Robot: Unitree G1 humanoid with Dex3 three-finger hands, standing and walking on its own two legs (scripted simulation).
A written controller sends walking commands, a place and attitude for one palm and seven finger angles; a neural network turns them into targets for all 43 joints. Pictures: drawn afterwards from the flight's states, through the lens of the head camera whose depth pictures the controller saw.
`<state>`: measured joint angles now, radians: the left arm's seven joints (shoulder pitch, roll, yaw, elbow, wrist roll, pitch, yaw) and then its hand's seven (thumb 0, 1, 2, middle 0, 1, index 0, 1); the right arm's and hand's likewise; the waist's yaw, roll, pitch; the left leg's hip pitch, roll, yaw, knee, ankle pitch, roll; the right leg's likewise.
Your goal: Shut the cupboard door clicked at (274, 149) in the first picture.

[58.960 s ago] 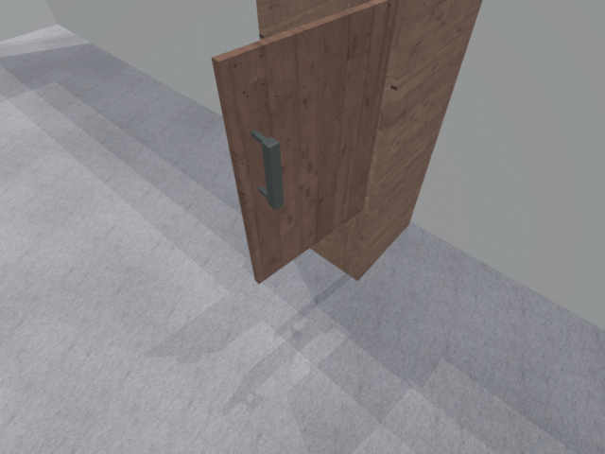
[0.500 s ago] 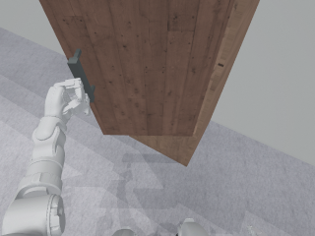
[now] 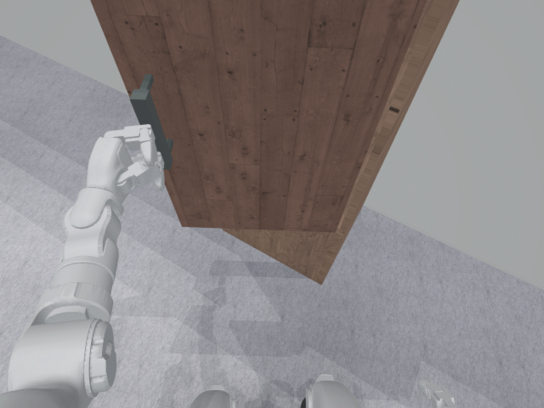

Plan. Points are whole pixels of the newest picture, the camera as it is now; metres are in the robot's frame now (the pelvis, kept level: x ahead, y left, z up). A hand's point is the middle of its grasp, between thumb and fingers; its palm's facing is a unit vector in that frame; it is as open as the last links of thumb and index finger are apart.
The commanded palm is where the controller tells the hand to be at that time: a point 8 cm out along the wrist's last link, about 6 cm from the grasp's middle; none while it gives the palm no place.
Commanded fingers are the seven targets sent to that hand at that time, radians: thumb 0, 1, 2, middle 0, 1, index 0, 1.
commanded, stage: push the door shut along its arc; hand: left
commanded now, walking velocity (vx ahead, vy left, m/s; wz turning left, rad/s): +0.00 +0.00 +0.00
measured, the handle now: (157, 124) +0.53 +0.19 +0.09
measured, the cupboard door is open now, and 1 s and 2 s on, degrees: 29 13 5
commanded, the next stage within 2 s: pull the fist back off the door in 1.46 s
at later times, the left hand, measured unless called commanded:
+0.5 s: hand (175, 138) +0.49 +0.15 +0.09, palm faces -0.20 -0.98 -0.02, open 3.2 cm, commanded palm +0.49 +0.20 +0.09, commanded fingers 0.00 0.90 0.90 -1.30 -1.50 -1.30 -1.50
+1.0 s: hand (192, 113) +0.54 +0.13 +0.10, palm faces -0.33 -0.95 -0.02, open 3.1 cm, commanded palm +0.56 +0.17 +0.09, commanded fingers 0.00 0.90 0.90 -1.30 -1.50 -1.30 -1.50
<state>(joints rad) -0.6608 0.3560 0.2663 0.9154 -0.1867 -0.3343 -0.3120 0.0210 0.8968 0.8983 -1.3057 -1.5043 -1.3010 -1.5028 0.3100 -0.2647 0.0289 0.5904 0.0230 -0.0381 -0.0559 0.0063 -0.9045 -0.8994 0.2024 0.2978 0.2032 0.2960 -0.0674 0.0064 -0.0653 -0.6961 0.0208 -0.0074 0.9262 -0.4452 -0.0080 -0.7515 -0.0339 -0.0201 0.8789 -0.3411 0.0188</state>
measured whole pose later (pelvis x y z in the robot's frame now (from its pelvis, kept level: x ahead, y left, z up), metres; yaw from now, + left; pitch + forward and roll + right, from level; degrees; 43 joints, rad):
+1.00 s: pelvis -0.01 +0.00 -0.03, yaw -1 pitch +23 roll -3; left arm -1.22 0.63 0.27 1.30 -0.10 -0.23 -0.49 0.02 0.90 0.90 -1.30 -1.50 -1.29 -1.50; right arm 0.39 -0.29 0.05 0.66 0.00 -0.07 -0.05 0.00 -0.90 -0.90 0.20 0.30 0.20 0.30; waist -0.23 0.03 -0.07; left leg -1.01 0.04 -0.04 1.10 -0.49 -0.01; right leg -1.04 -0.01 -0.04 1.00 -0.35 0.02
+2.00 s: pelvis +0.02 +0.00 -0.02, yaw -2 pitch +24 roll -2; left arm -1.16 0.42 0.38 1.25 0.04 -0.28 0.02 0.02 0.88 0.89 -1.30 -1.50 -1.30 -1.50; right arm 0.47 -0.25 0.02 0.60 -0.07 0.00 0.06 0.00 -0.91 -0.90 0.20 0.30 0.20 0.30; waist -0.25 0.06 -0.10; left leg -0.93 0.06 -0.01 1.01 -0.49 -0.01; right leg -0.98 0.00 -0.02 0.93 -0.36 0.01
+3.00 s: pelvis +0.02 -0.01 +0.02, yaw -1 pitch +6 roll -1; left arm -0.39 0.24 0.17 0.54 -0.18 -0.25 -0.13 0.02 0.90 0.90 -1.30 -1.50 -1.30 -1.50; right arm 0.34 -0.27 0.00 0.60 0.04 -0.03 -0.04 0.01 -0.91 -0.90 0.20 0.30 0.20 0.30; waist -0.04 0.04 -0.09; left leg -0.46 0.04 0.00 0.75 -0.41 -0.02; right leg -0.53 -0.01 -0.01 0.72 -0.30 0.01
